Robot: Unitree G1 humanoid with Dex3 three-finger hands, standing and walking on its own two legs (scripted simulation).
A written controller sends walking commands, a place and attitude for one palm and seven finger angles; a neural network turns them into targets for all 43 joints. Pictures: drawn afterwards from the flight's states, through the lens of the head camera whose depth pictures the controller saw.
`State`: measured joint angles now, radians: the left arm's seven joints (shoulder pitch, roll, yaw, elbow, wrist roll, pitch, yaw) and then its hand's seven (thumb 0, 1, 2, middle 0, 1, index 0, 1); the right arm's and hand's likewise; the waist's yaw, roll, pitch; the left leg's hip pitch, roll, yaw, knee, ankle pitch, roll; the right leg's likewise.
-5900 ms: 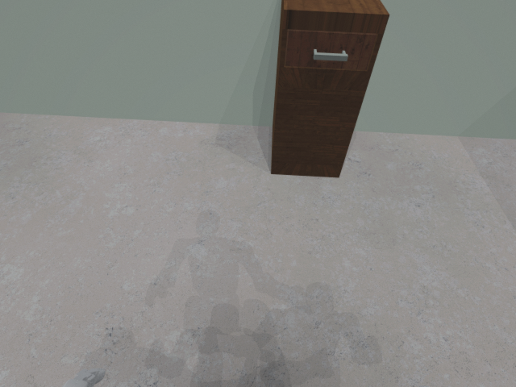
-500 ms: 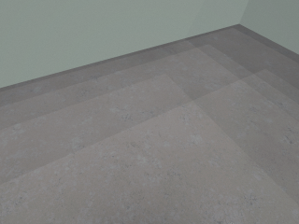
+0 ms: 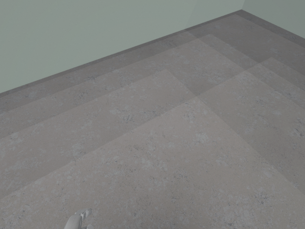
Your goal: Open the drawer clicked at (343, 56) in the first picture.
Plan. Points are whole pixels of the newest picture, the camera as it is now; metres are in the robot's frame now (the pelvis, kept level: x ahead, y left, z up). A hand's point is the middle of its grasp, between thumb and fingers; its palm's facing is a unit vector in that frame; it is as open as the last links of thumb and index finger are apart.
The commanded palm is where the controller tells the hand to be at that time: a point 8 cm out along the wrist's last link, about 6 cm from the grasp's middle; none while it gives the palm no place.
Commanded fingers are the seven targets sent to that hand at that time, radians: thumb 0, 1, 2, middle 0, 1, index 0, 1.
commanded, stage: turn to face it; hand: left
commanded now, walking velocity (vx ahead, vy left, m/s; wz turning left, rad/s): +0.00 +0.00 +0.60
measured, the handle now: out of the picture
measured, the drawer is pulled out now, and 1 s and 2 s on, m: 0.00 0.00 0.00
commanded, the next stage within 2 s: none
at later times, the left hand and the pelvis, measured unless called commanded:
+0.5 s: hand out of the picture -0.08 +0.17 -0.16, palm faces +0.37 -0.88 -0.29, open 7.3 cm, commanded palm none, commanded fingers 0.00 0.90 0.90 -0.20 -0.30 -0.20 -0.30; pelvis -0.03 -0.03 +0.00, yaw +20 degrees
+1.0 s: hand out of the picture -0.08 +0.23 -0.16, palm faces +0.59 -0.77 -0.24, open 7.4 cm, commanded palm none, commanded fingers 0.00 0.90 0.90 -0.20 -0.30 -0.20 -0.30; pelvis -0.05 +0.00 +0.00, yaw +36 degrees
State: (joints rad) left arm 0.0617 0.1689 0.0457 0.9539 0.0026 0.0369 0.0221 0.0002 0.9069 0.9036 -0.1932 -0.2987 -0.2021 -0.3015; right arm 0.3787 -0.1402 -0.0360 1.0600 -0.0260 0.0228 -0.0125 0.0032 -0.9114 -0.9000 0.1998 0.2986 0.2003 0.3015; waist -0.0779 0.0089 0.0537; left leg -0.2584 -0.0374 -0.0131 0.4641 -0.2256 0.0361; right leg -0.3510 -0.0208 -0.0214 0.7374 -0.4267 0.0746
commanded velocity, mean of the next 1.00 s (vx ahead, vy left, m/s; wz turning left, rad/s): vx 0.00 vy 0.00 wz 0.60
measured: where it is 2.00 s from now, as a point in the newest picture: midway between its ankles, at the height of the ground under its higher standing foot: outside the picture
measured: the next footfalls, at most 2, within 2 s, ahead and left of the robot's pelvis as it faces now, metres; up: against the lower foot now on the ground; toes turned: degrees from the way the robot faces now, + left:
right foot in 0.06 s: +0.03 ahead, -0.11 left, +0.00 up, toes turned +0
left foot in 0.60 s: -0.05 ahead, +0.11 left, +0.00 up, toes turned +32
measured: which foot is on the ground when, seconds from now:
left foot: down 0.00-0.06, up 0.08-0.58, down 0.60-1.00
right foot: up 0.00-0.04, down 0.06-0.60, up 0.62-1.00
